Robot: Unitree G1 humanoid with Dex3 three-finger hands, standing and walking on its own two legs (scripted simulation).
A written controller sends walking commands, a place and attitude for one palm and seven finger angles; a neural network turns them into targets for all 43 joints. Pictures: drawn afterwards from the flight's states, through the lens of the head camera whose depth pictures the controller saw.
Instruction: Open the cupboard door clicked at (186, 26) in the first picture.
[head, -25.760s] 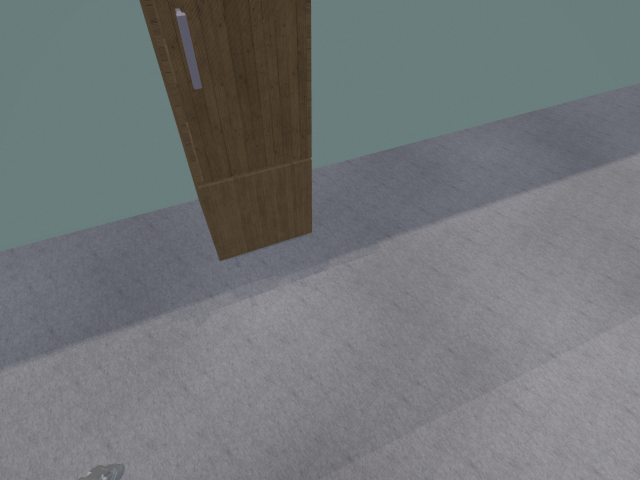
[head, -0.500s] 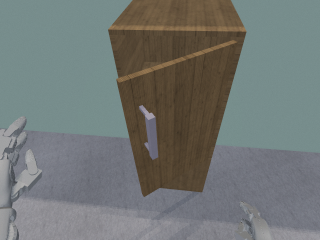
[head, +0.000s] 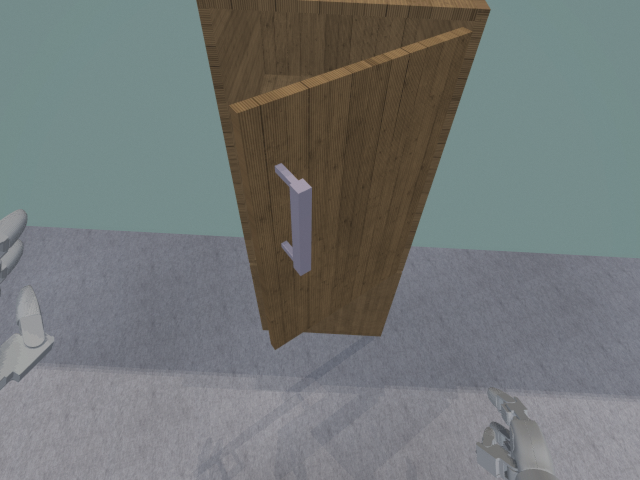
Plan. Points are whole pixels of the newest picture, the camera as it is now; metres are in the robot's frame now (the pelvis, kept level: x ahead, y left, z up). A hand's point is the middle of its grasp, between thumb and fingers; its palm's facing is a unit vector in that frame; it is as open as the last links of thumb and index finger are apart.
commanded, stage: step back with the hand held close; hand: left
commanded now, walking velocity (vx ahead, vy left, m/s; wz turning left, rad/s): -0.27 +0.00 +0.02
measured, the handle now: (293, 223) +0.42 +0.07 +0.08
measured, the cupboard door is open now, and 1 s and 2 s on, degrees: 38 38 38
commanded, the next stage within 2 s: stop stepping back and stand still in 0.60 s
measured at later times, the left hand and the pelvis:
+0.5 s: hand out of the picture +0.10 +0.29 +0.18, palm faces +0.47 -0.75 -0.45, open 7.4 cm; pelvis -0.10 +0.01 -0.01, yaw +3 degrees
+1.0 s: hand out of the picture +0.01 +0.26 +0.17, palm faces +0.38 -0.80 -0.47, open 7.4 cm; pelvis -0.20 +0.01 +0.00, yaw -1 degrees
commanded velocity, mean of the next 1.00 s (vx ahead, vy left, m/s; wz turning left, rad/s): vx -0.16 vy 0.00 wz -0.01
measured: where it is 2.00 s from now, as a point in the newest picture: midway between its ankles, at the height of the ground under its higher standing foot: outside the picture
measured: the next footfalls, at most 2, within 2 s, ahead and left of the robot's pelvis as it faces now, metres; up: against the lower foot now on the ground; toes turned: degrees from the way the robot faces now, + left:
right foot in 0.64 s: -0.20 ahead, -0.09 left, +0.00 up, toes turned -1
left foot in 0.82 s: -0.07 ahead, +0.09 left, +0.00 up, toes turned +0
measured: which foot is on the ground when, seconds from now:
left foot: down 0.00-0.64, up 0.66-0.80, down 0.82-1.00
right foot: down 0.00-0.40, up 0.42-0.62, down 0.64-1.00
